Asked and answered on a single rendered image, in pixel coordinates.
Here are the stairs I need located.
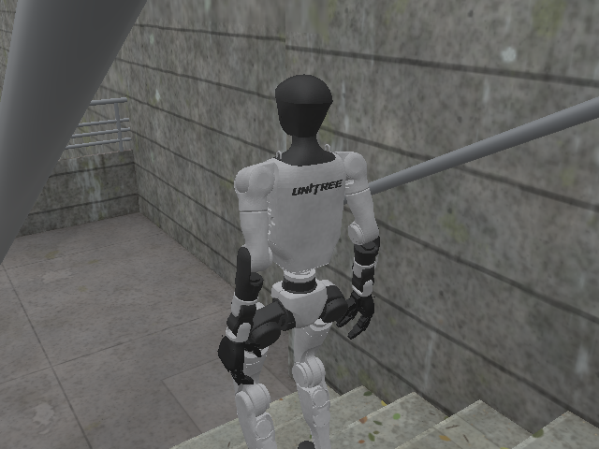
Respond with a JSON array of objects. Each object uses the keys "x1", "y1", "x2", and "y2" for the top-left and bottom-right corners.
[{"x1": 169, "y1": 385, "x2": 599, "y2": 449}]

